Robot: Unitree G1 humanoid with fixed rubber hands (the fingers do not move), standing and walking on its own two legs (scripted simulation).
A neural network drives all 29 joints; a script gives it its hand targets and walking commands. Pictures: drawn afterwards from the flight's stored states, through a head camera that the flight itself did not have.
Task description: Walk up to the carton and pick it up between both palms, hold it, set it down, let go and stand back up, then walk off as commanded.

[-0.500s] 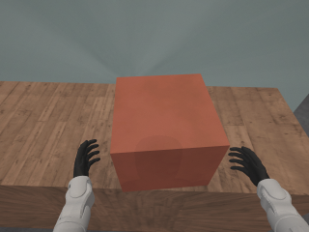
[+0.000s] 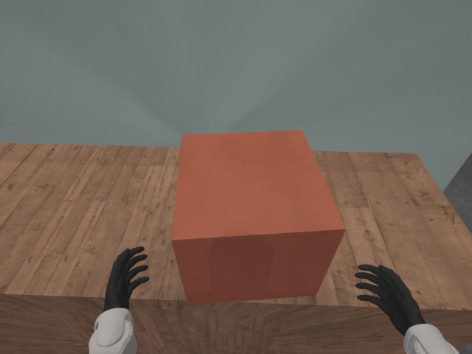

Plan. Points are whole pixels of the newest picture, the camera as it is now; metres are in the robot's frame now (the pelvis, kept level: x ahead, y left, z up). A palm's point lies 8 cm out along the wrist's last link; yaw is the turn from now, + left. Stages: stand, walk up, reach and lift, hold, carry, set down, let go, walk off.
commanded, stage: set down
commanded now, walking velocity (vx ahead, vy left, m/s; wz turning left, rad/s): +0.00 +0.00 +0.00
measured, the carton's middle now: (247, 213) +0.41 +0.02 +0.00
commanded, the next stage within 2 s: let go in 1.96 s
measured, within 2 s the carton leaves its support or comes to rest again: neither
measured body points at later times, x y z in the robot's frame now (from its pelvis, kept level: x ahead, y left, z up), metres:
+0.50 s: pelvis +0.00 +0.00 +0.00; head -0.03 +0.00 +0.45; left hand +0.19 +0.23 -0.02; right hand +0.21 -0.25 -0.04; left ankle +0.01 +0.14 -0.74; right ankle +0.01 -0.13 -0.74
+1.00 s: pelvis +0.02 +0.00 +0.00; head +0.00 +0.00 +0.45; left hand +0.19 +0.22 -0.04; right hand +0.21 -0.23 -0.06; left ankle +0.01 +0.14 -0.74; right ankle +0.01 -0.13 -0.74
